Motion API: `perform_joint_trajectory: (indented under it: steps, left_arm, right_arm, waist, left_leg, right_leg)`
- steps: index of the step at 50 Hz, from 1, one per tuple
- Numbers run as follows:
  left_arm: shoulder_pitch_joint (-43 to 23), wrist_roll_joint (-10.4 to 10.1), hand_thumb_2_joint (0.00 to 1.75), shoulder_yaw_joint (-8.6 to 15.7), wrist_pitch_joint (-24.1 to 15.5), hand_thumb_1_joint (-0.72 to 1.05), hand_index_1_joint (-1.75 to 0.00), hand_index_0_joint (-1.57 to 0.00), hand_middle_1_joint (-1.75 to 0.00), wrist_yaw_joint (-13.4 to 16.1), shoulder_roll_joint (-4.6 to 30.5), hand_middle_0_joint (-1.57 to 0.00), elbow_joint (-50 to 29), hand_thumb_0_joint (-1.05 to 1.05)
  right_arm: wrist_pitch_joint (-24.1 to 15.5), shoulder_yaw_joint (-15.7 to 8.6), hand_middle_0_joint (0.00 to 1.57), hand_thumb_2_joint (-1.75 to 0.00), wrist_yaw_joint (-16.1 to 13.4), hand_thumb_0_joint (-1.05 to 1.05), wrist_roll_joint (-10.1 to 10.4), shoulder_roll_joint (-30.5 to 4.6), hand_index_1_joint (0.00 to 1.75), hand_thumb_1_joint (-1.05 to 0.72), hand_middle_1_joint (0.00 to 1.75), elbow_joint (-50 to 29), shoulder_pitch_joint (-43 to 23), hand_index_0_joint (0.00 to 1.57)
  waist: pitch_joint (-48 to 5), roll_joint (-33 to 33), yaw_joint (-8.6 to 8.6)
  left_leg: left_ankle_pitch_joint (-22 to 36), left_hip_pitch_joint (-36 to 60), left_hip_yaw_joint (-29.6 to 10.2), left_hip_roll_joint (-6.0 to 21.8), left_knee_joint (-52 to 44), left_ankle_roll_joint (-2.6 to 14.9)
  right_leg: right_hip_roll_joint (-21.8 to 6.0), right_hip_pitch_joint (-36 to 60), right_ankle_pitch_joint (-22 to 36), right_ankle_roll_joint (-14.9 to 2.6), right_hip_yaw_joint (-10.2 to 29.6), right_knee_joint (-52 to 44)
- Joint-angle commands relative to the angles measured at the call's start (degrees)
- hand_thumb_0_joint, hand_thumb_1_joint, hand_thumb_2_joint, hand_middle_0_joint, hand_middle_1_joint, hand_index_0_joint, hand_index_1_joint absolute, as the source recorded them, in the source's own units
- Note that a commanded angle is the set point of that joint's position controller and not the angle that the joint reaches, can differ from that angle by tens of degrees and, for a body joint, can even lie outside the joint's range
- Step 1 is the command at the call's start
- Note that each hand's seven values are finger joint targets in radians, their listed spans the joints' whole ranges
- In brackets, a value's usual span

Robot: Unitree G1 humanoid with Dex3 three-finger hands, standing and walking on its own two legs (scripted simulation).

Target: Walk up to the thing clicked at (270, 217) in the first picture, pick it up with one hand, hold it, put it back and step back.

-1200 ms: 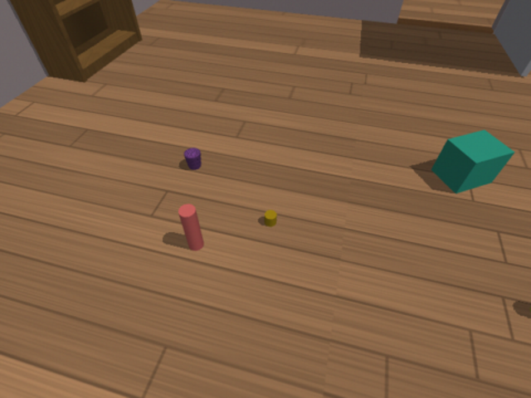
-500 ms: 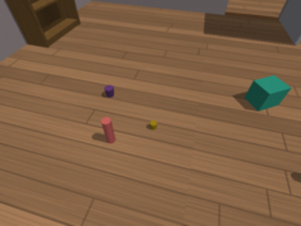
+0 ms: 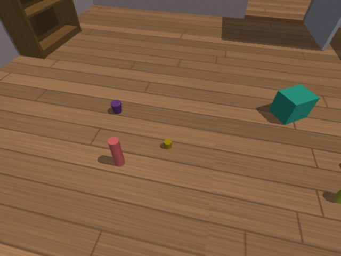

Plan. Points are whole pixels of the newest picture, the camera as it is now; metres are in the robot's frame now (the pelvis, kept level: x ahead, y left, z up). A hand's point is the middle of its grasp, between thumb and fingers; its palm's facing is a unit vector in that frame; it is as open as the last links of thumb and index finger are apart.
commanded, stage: walk up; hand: left
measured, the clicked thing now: (167, 144) +1.02 +0.02 -0.75
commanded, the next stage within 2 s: none
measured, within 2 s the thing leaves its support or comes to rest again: neither
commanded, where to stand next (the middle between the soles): +0.61 -0.14 m, yaw -13 degrees
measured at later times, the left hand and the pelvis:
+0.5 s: hand (101, 248) +0.19 +0.19 -0.15, palm faces -0.14 -0.93 -0.34, open 7.4 cm; pelvis +0.14 -0.07 -0.01, yaw -9 degrees
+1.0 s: hand (140, 147) +0.52 +0.12 -0.14, palm faces -0.27 -0.86 -0.42, open 7.4 cm; pelvis +0.33 -0.12 -0.03, yaw -14 degrees
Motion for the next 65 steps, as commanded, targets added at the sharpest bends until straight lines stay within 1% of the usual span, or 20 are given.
perform_joint_trajectory:
  steps: [1, 6, 9, 10, 11, 12, 17, 22, 27, 29, 30, 35, 40, 45, 46, 47, 48, 53, 61, 65]
  left_arm:
    - [-5.33, -0.04, 0.9, 4.56, -1.78, 0.9, -0.3, -0.2, -0.3, -1.06, 13.94, -0.2, -9.1, 0.0]
    - [0.26, -0.14, 0.9, 5.32, -1.94, 0.9, -0.3, -0.2, -0.3, -3.39, 12.44, -0.2, -9.78, 0.0]
    - [12.95, 0.22, 0.9, 6.8, -2.77, 0.9, -0.3, -0.2, -0.3, -2.16, 14.75, -0.2, -6.31, 0.0]
    - [18.83, 0.53, 0.9, 8.25, -3.33, 0.9, -0.3, -0.2, -0.3, -1.02, 18.7, -0.2, -5.59, 0.0]
    - [19.49, 0.25, 0.9, 9.02, -3.82, 0.9, -0.3, -0.2, -0.3, -0.27, 23.9, -0.2, -8.06, 0.0]
    - [13.98, -0.42, 0.9, 8.45, -3.81, 0.9, -0.3, -0.2, -0.3, -0.42, 24.78, -0.2, -10.23, 0.0]
    - [6.07, -1.55, 0.9, 6.23, -4.29, 0.9, -0.3, -0.2, -0.3, 0.26, 18.47, -0.2, -13.41, 0.0]
    - [7.65, -1.29, 0.9, 6.19, -5.08, 0.9, -0.3, -0.2, -0.3, 0.12, 18.63, -0.2, -15.9, 0.0]
    - [5.11, -0.76, 0.9, 4.1, -4.81, 0.9, -0.3, -0.2, -0.3, 0.21, 14.35, -0.2, -18.01, 0.0]
    - [9.53, -1.62, 0.9, 3.14, -4.87, 0.9, -0.3, -0.2, -0.3, 0.98, 11.22, -0.2, -17.86, 0.0]
    - [9.09, -0.95, 0.9, 3.9, -4.8, 0.9, -0.3, -0.2, -0.3, 1.64, 16.52, -0.2, -16.67, 0.0]
    - [11.3, -2.09, 0.9, 4.25, -4.67, 0.9, -0.3, -0.2, -0.3, 0.0, 14.91, -0.2, -13.52, 0.0]
    - [3.0, -1.55, 0.9, 3.75, -4.85, 0.9, -0.3, -0.2, -0.3, -1.21, 12.16, -0.2, -17.18, 0.0]
    - [11.37, -1.62, 0.9, 5.48, -5.74, 0.9, -0.3, -0.2, -0.3, -0.2, 14.02, -0.2, -13.85, 0.0]
    - [15.1, -1.42, 0.9, 6.79, -6.1, 0.9, -0.3, -0.2, -0.3, 0.35, 17.24, -0.2, -13.26, 0.0]
    - [17.8, -1.55, 0.9, 7.9, -6.62, 0.9, -0.3, -0.2, -0.3, 1.07, 22.06, -0.2, -14.56, 0.0]
    - [15.46, -2.25, 0.9, 7.5, -6.45, 0.9, -0.3, -0.2, -0.3, 0.92, 23.49, -0.2, -15.32, 0.0]
    - [7.21, -2.63, 0.9, 5.6, -6.35, 0.9, -0.3, -0.2, -0.3, 1.59, 18.54, -0.2, -17.08, 0.0]
    - [7.91, -1.69, 0.9, 5.87, -6.8, 0.9, -0.3, -0.2, -0.3, 1.15, 19.6, -0.2, -18.37, 0.0]
    - [5.91, -1.19, 0.9, 4.04, -6.0, 0.9, -0.3, -0.2, -0.3, 1.23, 16.4, -0.2, -18.55, 0.0]
  right_arm:
    - [-2.92, -6.16, 0.2, -0.9, -1.73, 0.0, -0.28, -20.11, 0.3, -0.9, 0.3, -6.25, 3.32, 0.2]
    - [-2.66, -6.27, 0.2, -0.9, -0.29, 0.0, -1.41, -18.94, 0.3, -0.9, 0.3, -10.67, -2.03, 0.2]
    - [-1.49, -5.34, 0.2, -0.9, -0.08, 0.0, -1.23, -16.57, 0.3, -0.9, 0.3, -11.91, -2.52, 0.2]
    - [-1.2, -3.79, 0.2, -0.9, -0.13, 0.0, -0.82, -12.3, 0.3, -0.9, 0.3, -12.7, 0.4, 0.2]
    - [-1.25, -2.7, 0.2, -0.9, 0.28, 0.0, 0.47, -10.51, 0.3, -0.9, 0.3, -15.57, -0.46, 0.2]
    - [-0.84, -4.25, 0.2, -0.9, -0.02, 0.0, 0.11, -15.76, 0.3, -0.9, 0.3, -15.0, -1.78, 0.2]
    - [-0.76, -4.77, 0.2, -0.9, 1.13, 0.0, 0.78, -16.7, 0.3, -0.9, 0.3, -10.74, 7.84, 0.2]
    - [-1.21, -5.2, 0.2, -0.9, 2.19, 0.0, -0.03, -15.37, 0.3, -0.9, 0.3, -14.15, 5.68, 0.2]
    - [-3.08, -7.14, 0.2, -0.9, 0.93, 0.0, -0.3, -17.04, 0.3, -0.9, 0.3, -11.94, 17.47, 0.2]
    - [-3.97, -8.31, 0.2, -0.9, 0.19, 0.0, -0.42, -24.03, 0.3, -0.9, 0.3, -14.23, 19.77, 0.2]
    - [-3.8, -8.19, 0.2, -0.9, 0.37, 0.0, 1.4, -24.41, 0.3, -0.9, 0.3, -15.49, 14.96, 0.2]
    - [-4.04, -5.57, 0.2, -0.9, 0.28, 0.0, 0.98, -18.71, 0.3, -0.9, 0.3, -16.39, 9.91, 0.2]
    - [-3.74, -5.63, 0.2, -0.9, 0.34, 0.0, 0.75, -19.17, 0.3, -0.9, 0.3, -17.14, 13.19, 0.2]
    - [-2.22, -4.42, 0.2, -0.9, 0.49, 0.0, 1.52, -16.72, 0.3, -0.9, 0.3, -19.45, 12.2, 0.2]
    - [-2.27, -3.28, 0.2, -0.9, 0.45, 0.0, 1.67, -13.56, 0.3, -0.9, 0.3, -19.91, 14.22, 0.2]
    - [-2.16, -1.93, 0.2, -0.9, 0.54, 0.0, 1.74, -10.13, 0.3, -0.9, 0.3, -21.16, 15.99, 0.2]
    - [-1.21, -3.72, 0.2, -0.9, -0.1, 0.0, 1.55, -16.27, 0.3, -0.9, 0.3, -19.78, 14.15, 0.2]
    - [-0.55, -4.21, 0.2, -0.9, 0.63, 0.0, 1.48, -16.49, 0.3, -0.9, 0.3, -15.27, 16.97, 0.2]
    - [-1.4, -4.98, 0.2, -0.9, 2.53, 0.0, 0.38, -14.64, 0.3, -0.9, 0.3, -17.09, 9.95, 0.2]
    - [-2.55, -6.31, 0.2, -0.9, 1.72, 0.0, 0.03, -16.01, 0.3, -0.9, 0.3, -13.9, 17.81, 0.2]
  waist:
    - [5.11, 3.09, -2.65]
    - [3.45, 11.18, -0.1]
    - [-1.13, -0.8, 5.43]
    - [-2.59, -14.98, 8.09]
    - [-1.44, -24.3, 7.95]
    - [2.97, -12.33, 5.17]
    - [4.66, -7.6, -0.16]
    - [3.31, -6.15, 0.91]
    - [-1.21, 4.14, -6.92]
    - [-1.88, 16.45, -6.89]
    - [1.85, 8.81, -4.39]
    - [4.52, 10.86, -1.02]
    - [1.81, 10.03, -3.1]
    - [-4.01, 1.35, 2.53]
    - [-6.24, -8.02, 4.54]
    - [-7.95, -17.78, 4.77]
    - [-5.43, -10.06, 4.64]
    - [3.53, -7.66, -0.42]
    - [1.85, -8.23, 0.7]
    - [-1.11, -0.23, -5.44]
  left_leg:
    - [-20.85, 4.69, -23.53, 23.29, -14.3, 13.43]
    - [-13.46, -6.09, -3.71, 13.96, -8.45, 8.39]
    - [-12.95, -15.08, 3.06, 8.34, 13.0, 5.99]
    - [-14.47, -23.96, 6.61, 3.41, 30.44, 3.97]
    - [-22.16, -34.32, 3.39, -3.79, 43.2, 1.15]
    - [-19.11, -30.87, -4.14, 1.23, 45.27, 0.42]
    - [-6.53, -21.96, -3.8, 5.92, 35.74, 0.34]
    - [-3.1, -17.66, -1.31, 4.62, 21.24, -0.7]
    - [-2.91, 10.27, 0.7, 0.79, 9.46, 1.1]
    - [-29.36, 10.85, -41.15, 23.83, -11.55, 9.33]
    - [-32.07, 1.71, -43.57, 26.17, -12.77, 12.83]
    - [-5.48, -5.96, -12.46, 15.21, -8.44, 11.02]
    - [14.36, -1.48, -3.75, 13.61, -2.76, 11.17]
    - [12.71, -10.62, 0.03, 10.5, 15.53, 7.03]
    - [7.73, -17.31, 3.29, 6.36, 28.62, 4.82]
    - [-14.71, -27.68, 3.48, 0.14, 42.27, 1.87]
    - [-18.04, -30.91, -2.21, 0.76, 47.38, 1.67]
    - [-5.91, -25.44, -4.61, 5.38, 39.95, 0.78]
    - [-1.9, -18.92, -0.55, 4.53, 19.47, -0.61]
    - [-1.7, 2.54, 2.46, 0.11, 12.21, 0.75]
  right_leg:
    - [-6.73, -25.11, -2.21, -0.35, 7.28, 20.61]
    - [-5.01, -6.46, 0.48, 0.33, -2.09, 5.0]
    - [-0.02, 12.22, 7.53, 0.52, -6.46, -1.31]
    - [-2.83, 18.92, -4.1, -1.48, 2.67, -7.57]
    - [-17.72, 16.06, -17.81, -8.91, 34.3, -23.26]
    - [-23.1, 5.73, -24.06, -14.25, 42.55, -25.63]
    - [-13.13, -3.66, -11.42, -10.83, 19.23, -21.09]
    - [-12.57, -4.19, -7.49, -11.19, 15.04, -19.19]
    - [-5.72, -20.75, 0.59, -6.76, 6.14, 3.45]
    - [5.56, -32.66, -8.22, -2.01, 3.25, 32.68]
    - [1.21, -29.95, -8.43, -2.33, 8.34, 35.86]
    - [-3.38, -20.84, 1.73, 0.5, 3.21, 24.06]
    - [-3.66, -15.45, 6.66, 0.17, -2.58, 7.78]
    - [0.85, 8.89, 12.5, -1.79, -5.38, -2.78]
    - [-3.08, 15.92, 5.25, -3.69, 2.71, -6.72]
    - [-19.68, 20.2, -0.43, -9.28, 28.7, -13.5]
    - [-23.82, 15.46, -5.57, -15.23, 38.16, -16.85]
    - [-14.15, -2.29, 1.49, -11.8, 16.32, -17.21]
    - [-13.89, -5.89, -5.14, -11.89, 10.84, -15.8]
    - [-10.09, -18.24, -3.71, -7.3, 5.18, -0.81]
